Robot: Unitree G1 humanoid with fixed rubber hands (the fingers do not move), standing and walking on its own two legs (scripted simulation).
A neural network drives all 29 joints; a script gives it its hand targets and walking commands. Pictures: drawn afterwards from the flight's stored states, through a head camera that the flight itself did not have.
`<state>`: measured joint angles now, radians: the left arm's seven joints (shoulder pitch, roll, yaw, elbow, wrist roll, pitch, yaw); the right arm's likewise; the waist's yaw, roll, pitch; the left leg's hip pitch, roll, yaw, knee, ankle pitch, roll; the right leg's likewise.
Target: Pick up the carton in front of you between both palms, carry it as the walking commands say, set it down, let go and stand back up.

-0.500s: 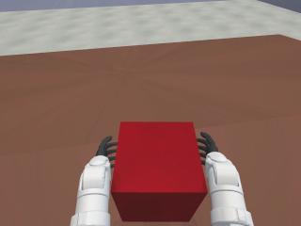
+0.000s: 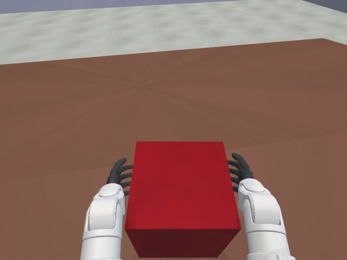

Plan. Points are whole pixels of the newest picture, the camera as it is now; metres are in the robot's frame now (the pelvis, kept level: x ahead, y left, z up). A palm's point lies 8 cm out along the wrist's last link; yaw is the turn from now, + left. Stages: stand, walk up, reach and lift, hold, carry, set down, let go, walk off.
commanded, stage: carry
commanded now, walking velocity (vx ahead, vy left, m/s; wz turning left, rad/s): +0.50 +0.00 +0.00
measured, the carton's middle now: (179, 202) +0.29 +0.00 -0.01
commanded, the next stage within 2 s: none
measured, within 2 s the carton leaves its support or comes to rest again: neither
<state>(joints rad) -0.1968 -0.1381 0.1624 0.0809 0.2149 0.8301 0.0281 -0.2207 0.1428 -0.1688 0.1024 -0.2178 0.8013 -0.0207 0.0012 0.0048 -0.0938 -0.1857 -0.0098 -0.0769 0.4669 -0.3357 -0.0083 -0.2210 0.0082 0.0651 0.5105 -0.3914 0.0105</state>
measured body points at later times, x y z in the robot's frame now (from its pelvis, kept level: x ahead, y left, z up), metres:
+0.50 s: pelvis +0.21 -0.02 -0.01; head +0.21 -0.03 +0.44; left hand +0.49 +0.13 +0.07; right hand +0.49 -0.17 +0.07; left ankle +0.06 +0.09 -0.71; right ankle +0.19 -0.10 -0.74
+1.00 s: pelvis +0.54 +0.03 +0.00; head +0.58 +0.04 +0.45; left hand +0.82 +0.17 +0.04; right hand +0.81 -0.14 +0.05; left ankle +0.57 +0.08 -0.74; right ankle +0.46 -0.09 -0.65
